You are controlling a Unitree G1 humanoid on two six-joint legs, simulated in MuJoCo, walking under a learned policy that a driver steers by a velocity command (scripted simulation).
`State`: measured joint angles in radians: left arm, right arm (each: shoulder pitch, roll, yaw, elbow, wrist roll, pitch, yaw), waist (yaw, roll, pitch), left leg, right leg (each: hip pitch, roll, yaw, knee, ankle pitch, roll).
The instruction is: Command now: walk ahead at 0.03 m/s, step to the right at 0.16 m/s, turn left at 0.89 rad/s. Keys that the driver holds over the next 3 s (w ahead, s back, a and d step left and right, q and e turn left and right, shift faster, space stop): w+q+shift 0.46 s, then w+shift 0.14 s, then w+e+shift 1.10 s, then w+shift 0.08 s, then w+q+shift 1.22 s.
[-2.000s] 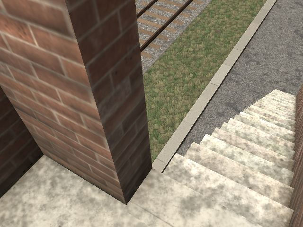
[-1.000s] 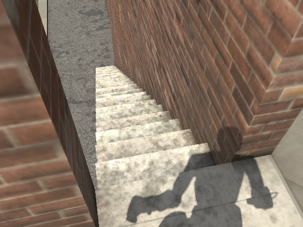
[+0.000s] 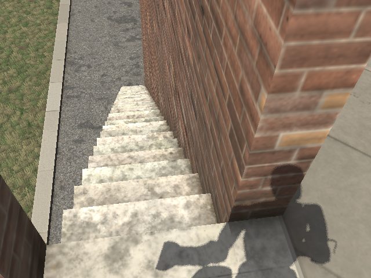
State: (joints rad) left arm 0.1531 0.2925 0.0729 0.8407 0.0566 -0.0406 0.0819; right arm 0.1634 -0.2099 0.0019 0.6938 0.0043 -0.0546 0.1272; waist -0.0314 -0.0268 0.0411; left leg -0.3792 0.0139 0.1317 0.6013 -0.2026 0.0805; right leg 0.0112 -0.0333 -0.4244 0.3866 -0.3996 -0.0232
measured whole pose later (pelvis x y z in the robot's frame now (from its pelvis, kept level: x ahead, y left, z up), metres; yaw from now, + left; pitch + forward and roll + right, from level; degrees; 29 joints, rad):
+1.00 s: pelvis +0.00 +0.15 +0.01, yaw +24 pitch +1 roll +2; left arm 0.29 0.27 0.06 0.86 0.04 0.00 -0.02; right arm 0.23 -0.21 -0.02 0.86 -0.02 0.04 0.00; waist 0.04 -0.05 0.06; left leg -0.19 0.01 0.25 0.43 -0.26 0.06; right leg -0.52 -0.03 -0.14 1.09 -0.47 -0.02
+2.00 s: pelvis +0.05 -0.14 +0.01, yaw -14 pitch -2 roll -1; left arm 0.18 0.34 0.10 0.68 0.02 0.05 0.00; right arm 0.17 -0.32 -0.09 0.83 0.03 -0.03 -0.11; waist 0.05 0.00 0.08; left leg -0.48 0.01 0.12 0.87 -0.39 0.07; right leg -0.14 0.24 0.04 0.37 -0.15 -0.10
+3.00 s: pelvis +0.01 -0.18 +0.00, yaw +36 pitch +2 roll +1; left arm 0.37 0.35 0.14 0.73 0.09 -0.11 0.07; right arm 0.28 -0.26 -0.04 0.86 -0.07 -0.01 0.09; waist 0.04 0.01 0.03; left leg -0.31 -0.03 -0.08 0.58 -0.30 -0.02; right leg -0.14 -0.32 -0.16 0.76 -0.48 0.02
